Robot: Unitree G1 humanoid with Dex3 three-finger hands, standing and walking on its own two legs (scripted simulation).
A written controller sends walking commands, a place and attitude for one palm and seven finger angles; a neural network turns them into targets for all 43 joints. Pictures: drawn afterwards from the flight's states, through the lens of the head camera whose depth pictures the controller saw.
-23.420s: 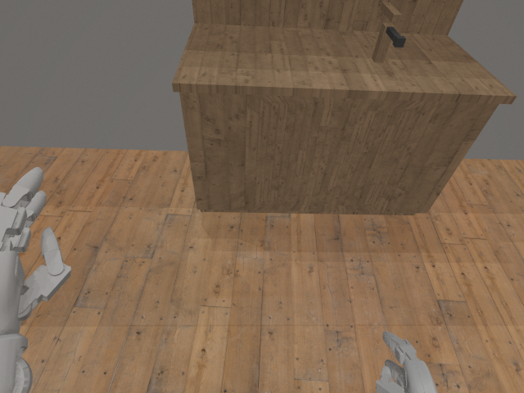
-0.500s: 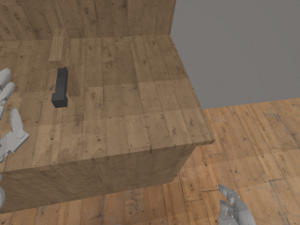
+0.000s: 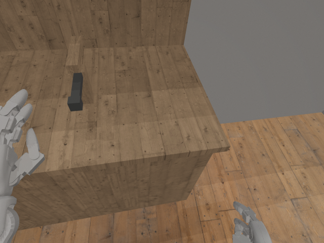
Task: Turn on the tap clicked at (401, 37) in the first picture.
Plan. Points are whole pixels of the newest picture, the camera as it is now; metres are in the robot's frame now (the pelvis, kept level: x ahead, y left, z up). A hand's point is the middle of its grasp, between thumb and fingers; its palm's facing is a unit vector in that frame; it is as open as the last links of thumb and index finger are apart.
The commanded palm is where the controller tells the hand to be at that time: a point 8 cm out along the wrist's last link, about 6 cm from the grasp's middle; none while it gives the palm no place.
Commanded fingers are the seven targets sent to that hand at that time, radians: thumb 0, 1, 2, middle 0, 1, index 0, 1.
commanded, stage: come to a stop and stand still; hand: left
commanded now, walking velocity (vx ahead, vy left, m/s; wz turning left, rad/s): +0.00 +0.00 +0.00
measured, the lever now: (75, 103) +0.39 +0.27 +0.10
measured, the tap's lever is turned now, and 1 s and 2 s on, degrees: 0 0 0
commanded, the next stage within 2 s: look again from close up in 0.10 s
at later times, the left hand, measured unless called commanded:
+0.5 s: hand (35, 156) +0.22 +0.25 +0.16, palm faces +0.34 -0.88 -0.32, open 7.4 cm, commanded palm +0.16 +0.29 +0.18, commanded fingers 0.00 0.90 0.90 -0.20 -0.30 -0.20 -0.30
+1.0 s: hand (90, 129) +0.28 +0.18 +0.17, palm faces +0.26 -0.91 -0.31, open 7.4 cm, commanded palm +0.21 +0.23 +0.18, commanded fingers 0.00 0.90 0.90 -0.20 -0.30 -0.20 -0.30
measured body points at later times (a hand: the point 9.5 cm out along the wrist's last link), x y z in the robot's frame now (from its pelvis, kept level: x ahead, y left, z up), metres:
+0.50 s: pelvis +0.00 +0.00 +0.00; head +0.03 +0.03 +0.45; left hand +0.19 +0.30 +0.18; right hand +0.18 -0.22 -0.07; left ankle +0.02 +0.08 -0.74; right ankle +0.04 -0.12 -0.74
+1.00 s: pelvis +0.03 -0.04 +0.00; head +0.05 -0.02 +0.45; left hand +0.26 +0.23 +0.18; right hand +0.20 -0.26 -0.07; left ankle +0.02 +0.08 -0.74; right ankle +0.04 -0.12 -0.74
